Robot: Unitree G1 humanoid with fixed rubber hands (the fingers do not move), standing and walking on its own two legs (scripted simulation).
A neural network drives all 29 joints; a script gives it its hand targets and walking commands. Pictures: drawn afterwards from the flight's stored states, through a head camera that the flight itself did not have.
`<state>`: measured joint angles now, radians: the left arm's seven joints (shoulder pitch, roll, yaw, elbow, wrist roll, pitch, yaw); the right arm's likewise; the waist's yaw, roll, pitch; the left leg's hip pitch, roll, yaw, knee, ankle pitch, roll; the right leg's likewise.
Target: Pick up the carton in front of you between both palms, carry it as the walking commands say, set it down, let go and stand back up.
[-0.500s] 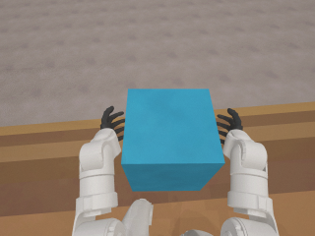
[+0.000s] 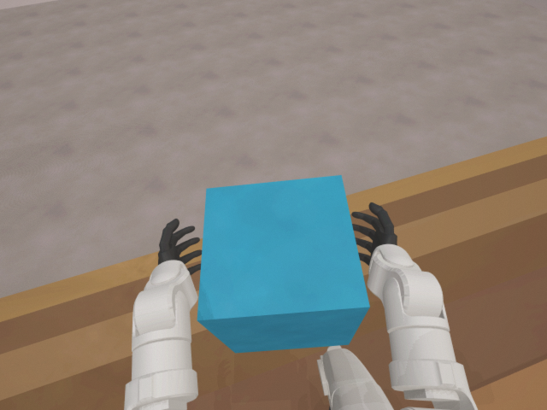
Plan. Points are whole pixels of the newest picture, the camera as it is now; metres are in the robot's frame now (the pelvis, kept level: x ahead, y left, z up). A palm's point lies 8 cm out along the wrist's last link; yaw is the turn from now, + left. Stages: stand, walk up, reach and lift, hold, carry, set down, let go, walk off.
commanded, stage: carry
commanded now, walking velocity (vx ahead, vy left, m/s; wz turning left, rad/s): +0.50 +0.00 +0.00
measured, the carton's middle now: (283, 272) +0.32 -0.02 -0.03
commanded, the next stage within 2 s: none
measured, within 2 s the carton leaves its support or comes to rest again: neither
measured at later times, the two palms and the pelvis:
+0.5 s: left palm (232, 189) +0.63 +0.07 -0.14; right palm (348, 174) +0.65 -0.24 -0.16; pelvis +0.34 -0.09 -0.19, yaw +1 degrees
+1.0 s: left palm (245, 150) +1.01 +0.03 -0.34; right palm (328, 141) +0.99 -0.28 -0.33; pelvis +0.69 -0.12 -0.38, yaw +1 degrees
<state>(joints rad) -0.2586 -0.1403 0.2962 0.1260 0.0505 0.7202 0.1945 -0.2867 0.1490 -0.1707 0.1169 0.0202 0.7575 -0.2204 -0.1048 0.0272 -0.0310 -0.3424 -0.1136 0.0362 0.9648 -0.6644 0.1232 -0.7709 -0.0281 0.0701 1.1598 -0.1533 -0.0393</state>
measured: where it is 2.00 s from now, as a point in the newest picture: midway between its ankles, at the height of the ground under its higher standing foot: (291, 228)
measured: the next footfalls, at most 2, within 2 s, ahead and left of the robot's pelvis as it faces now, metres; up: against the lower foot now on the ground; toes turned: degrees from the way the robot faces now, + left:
right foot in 0.20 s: +0.32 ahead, -0.11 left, -0.18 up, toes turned -1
left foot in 0.68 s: +0.58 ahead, -0.06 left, -0.35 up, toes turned -2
